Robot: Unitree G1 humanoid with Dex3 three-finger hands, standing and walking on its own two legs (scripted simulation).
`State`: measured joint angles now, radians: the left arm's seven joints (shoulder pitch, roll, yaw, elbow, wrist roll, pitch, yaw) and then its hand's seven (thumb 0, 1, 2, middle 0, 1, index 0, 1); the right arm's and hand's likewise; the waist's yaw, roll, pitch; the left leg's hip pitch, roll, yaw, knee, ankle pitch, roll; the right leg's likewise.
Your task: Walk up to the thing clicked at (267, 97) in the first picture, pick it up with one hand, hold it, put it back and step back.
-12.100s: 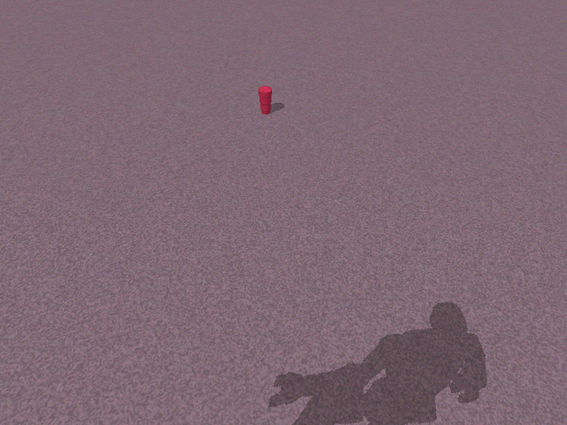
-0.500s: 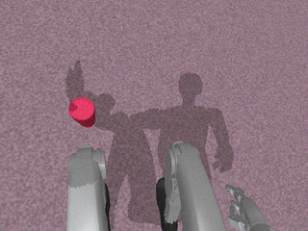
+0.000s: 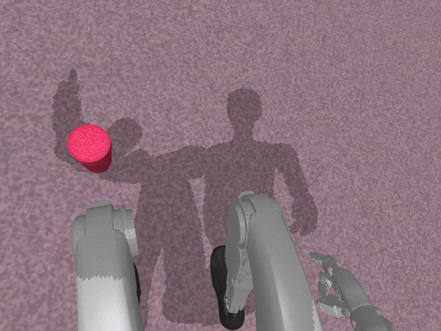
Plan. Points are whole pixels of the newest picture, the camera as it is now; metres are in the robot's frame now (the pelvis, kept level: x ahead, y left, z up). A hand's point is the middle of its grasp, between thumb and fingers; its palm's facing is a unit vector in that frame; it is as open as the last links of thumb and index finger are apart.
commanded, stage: approach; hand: left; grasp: from the side
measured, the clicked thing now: (94, 153) +0.46 +0.22 -0.28
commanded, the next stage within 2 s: close in in 0.22 s
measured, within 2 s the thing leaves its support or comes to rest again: neither
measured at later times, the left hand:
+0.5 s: hand (60, 159) +0.43 +0.27 -0.22, palm faces +0.04 -1.00 +0.06, open 17.6 cm
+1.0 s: hand (86, 160) +0.43 +0.23 -0.24, palm faces +0.07 -1.00 +0.03, open 17.2 cm
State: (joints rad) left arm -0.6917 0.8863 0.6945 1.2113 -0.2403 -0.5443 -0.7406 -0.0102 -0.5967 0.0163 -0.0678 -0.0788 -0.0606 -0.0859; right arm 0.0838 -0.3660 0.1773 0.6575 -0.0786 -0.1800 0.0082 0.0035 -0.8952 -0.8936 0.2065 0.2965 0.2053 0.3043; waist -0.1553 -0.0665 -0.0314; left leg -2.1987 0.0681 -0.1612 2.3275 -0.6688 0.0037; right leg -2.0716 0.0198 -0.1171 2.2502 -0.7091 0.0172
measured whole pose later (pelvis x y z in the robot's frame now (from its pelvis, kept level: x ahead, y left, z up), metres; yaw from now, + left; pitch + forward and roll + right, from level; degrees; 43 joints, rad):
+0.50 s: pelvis -0.01 +0.01 -0.07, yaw -6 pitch +17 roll -14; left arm -0.64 0.84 0.62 1.39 -0.20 -0.91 -0.51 -0.01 -0.59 0.02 -0.06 -0.08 -0.06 -0.08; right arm -0.12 -0.37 0.42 0.60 -0.27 -0.09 0.07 0.00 -0.92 -0.90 0.21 0.30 0.21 0.30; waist -0.25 -0.23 0.23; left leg -2.25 0.07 -0.32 2.61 -0.69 -0.01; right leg -2.08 0.07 -0.22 2.43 -0.68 0.04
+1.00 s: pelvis -0.02 +0.01 -0.08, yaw -8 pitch +12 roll -17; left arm -0.63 0.81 0.45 1.45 -0.15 -1.07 -0.22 -0.01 -0.49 0.05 -0.05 -0.07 -0.06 -0.06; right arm -0.15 -0.39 0.51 0.57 -0.34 -0.03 0.12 0.00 -0.91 -0.90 0.21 0.30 0.21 0.30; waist -0.26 -0.27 0.28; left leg -2.23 0.05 -0.39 2.66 -0.69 -0.01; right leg -2.04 0.09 -0.27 2.44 -0.66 0.06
